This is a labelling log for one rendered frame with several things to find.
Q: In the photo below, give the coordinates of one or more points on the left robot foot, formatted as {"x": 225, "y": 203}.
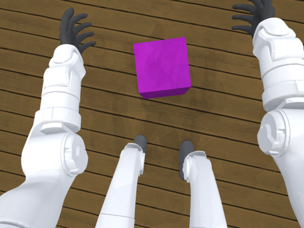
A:
{"x": 141, "y": 141}

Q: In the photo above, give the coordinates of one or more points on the right robot forearm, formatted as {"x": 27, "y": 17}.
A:
{"x": 281, "y": 61}

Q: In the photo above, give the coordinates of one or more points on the left robot hand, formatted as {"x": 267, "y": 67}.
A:
{"x": 68, "y": 32}

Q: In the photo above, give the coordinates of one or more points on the left robot forearm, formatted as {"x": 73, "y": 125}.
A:
{"x": 59, "y": 109}

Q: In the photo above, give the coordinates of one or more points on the right robot upper arm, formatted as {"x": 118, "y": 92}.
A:
{"x": 281, "y": 135}

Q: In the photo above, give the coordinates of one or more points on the left robot upper arm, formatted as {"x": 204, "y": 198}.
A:
{"x": 50, "y": 163}

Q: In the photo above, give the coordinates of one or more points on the carton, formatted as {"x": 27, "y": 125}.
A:
{"x": 162, "y": 68}

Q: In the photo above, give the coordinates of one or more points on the right robot hand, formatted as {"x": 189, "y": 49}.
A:
{"x": 262, "y": 10}

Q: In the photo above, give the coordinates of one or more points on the right robot shin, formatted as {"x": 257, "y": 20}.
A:
{"x": 198, "y": 153}

